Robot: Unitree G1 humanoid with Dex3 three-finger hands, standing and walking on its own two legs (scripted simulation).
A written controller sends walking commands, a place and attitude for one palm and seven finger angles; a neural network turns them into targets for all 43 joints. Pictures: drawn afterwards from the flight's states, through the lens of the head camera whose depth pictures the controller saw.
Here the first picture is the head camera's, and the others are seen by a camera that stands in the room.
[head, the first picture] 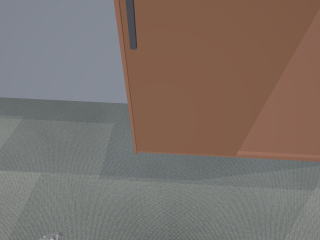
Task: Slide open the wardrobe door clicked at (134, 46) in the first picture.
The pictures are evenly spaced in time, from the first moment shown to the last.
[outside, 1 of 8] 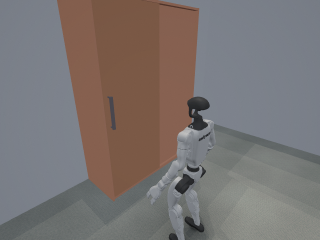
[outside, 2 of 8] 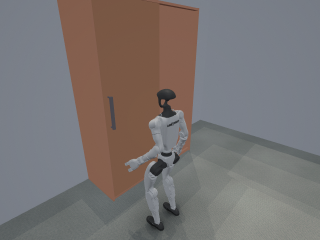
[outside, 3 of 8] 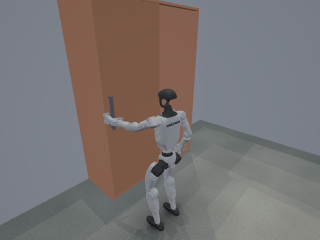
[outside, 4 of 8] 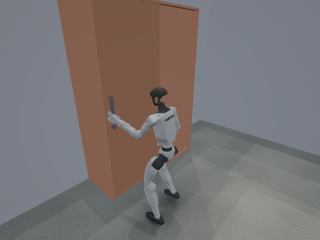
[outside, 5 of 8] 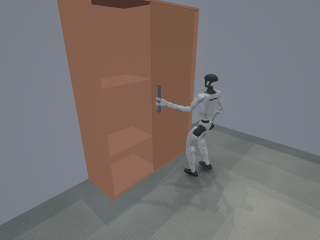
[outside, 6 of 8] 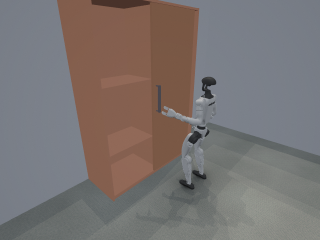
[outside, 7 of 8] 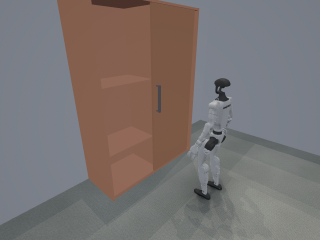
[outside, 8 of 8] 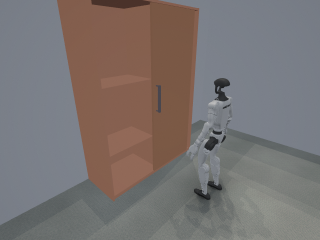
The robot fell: no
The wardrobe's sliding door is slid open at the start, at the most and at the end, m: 0.00 0.62 0.62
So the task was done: yes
